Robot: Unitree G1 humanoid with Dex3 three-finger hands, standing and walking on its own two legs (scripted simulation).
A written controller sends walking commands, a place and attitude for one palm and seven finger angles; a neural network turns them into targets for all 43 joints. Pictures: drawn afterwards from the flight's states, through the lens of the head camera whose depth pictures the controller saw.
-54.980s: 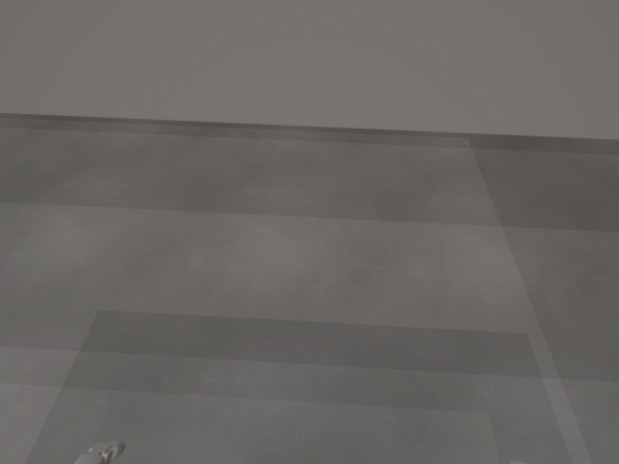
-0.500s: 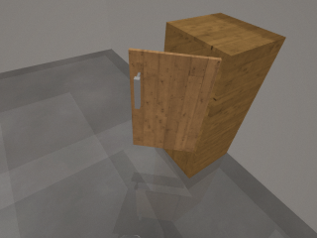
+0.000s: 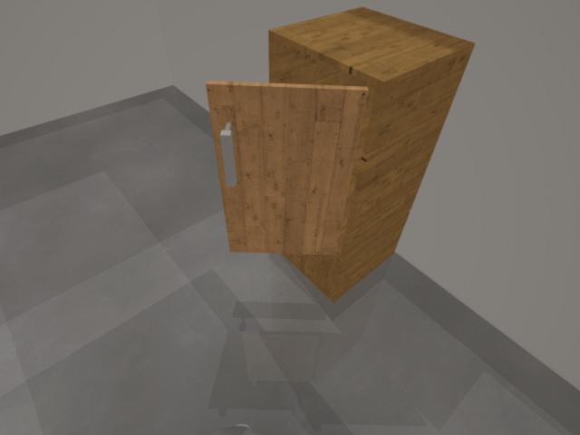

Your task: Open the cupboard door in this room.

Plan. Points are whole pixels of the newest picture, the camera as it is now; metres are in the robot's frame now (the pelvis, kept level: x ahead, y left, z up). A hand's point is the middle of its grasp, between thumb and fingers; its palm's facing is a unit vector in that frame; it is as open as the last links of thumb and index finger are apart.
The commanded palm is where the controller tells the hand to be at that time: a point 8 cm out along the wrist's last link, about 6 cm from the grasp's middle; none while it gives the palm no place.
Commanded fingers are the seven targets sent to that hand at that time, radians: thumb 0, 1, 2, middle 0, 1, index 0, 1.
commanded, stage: shuffle to correct the standing spot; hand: left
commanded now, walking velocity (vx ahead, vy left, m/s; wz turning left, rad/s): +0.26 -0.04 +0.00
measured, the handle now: (230, 155) +0.75 +0.18 -0.04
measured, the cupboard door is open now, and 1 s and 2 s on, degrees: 48 48 48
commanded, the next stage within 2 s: come to a stop and stand still in 0.78 s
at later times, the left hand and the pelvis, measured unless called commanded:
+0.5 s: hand out of the picture +0.14 +0.20 -0.17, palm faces +0.02 -0.98 -0.19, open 7.3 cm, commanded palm none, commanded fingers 0.00 0.90 0.90 -0.20 -0.30 -0.20 -0.30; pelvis +0.08 +0.02 +0.00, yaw -1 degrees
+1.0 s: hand (212, 432) +0.18 +0.14 -0.20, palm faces +0.08 -0.99 -0.11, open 7.3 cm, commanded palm none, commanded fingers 0.00 0.90 0.90 -0.20 -0.30 -0.20 -0.30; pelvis +0.21 -0.02 -0.01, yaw +0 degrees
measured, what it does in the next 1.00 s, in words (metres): walks ahead: left foot, then right foot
